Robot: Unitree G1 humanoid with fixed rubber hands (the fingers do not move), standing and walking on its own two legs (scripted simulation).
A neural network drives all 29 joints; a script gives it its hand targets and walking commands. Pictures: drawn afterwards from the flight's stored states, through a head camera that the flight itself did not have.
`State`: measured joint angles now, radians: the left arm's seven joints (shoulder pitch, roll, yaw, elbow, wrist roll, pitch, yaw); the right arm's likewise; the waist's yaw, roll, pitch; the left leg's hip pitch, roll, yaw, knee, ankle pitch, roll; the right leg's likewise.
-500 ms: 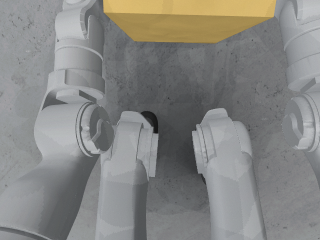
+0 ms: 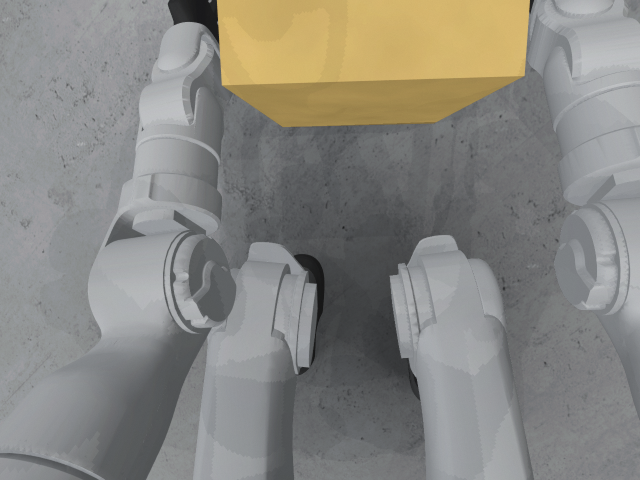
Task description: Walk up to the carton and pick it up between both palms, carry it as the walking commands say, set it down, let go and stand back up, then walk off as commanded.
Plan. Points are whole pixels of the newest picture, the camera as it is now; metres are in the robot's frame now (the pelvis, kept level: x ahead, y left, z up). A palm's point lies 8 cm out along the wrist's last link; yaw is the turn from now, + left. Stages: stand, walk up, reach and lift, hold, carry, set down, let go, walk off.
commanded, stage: set down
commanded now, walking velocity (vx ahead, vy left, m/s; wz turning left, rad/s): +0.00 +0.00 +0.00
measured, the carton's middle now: (361, 6) +0.57 -0.03 -0.20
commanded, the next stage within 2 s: none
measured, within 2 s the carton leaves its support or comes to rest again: rests again in 0.74 s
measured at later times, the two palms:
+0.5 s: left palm (201, 36) +0.54 +0.13 -0.14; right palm out of the picture +0.54 -0.19 -0.15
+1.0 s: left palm (203, 47) +0.54 +0.14 -0.15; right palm (572, 5) +0.53 -0.22 -0.17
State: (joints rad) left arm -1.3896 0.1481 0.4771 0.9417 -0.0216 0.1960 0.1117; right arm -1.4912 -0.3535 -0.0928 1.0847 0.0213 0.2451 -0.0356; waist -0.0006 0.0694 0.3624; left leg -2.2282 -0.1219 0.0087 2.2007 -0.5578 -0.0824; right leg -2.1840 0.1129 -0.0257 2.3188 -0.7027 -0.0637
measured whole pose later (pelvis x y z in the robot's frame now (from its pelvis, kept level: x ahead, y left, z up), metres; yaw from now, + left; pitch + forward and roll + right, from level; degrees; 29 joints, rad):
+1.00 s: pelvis -0.01 +0.01 +0.01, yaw -1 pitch +31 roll +5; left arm -1.41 0.26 0.19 1.02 -0.23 0.08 0.18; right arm -1.45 -0.45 -0.01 1.05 0.15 0.09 -0.05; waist -0.01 0.04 0.47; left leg -2.19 -0.10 0.04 2.18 -0.55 -0.06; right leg -2.17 0.08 -0.01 2.30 -0.67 -0.06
